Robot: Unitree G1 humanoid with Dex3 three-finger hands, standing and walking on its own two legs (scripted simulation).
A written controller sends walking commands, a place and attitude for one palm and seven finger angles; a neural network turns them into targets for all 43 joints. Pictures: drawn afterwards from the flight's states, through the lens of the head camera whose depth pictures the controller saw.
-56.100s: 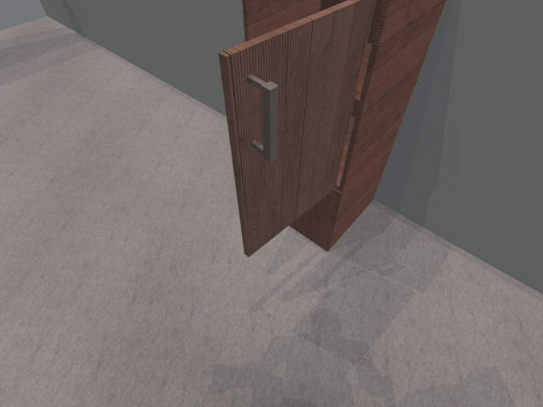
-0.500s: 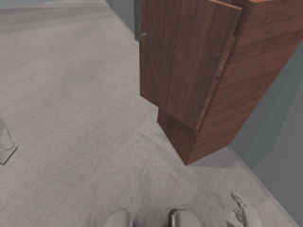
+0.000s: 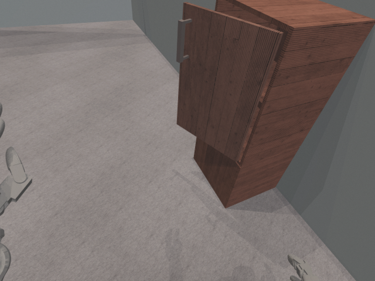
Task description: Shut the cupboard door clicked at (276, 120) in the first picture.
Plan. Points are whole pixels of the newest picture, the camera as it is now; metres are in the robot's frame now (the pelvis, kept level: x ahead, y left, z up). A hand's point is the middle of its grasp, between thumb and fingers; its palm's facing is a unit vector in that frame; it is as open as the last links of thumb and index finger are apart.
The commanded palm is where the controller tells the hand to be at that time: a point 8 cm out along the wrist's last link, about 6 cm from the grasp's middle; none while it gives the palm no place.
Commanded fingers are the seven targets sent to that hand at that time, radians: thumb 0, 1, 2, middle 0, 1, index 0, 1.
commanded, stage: stop stepping back and stand still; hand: left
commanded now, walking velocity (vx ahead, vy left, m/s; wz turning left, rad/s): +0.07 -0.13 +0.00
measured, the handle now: (184, 41) +0.93 +0.09 +0.14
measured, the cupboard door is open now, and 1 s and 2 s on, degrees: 24 24 24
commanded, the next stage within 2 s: let the arm hang, fingers relaxed in 0.94 s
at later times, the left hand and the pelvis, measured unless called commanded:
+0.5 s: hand (30, 179) +0.21 +0.27 +0.17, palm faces +0.42 -0.82 -0.39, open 7.4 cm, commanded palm +0.16 +0.31 +0.19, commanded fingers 0.00 0.90 0.90 -0.20 -0.30 -0.20 -0.30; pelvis -0.01 +0.02 +0.00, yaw -5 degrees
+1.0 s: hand (40, 162) +0.25 +0.28 +0.17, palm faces +0.37 -0.82 -0.43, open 7.4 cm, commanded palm +0.19 +0.31 +0.19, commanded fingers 0.00 0.90 0.90 -0.20 -0.30 -0.20 -0.30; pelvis +0.02 +0.03 +0.01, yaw -6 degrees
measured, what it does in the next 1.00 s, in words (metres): steps on the spot: left foot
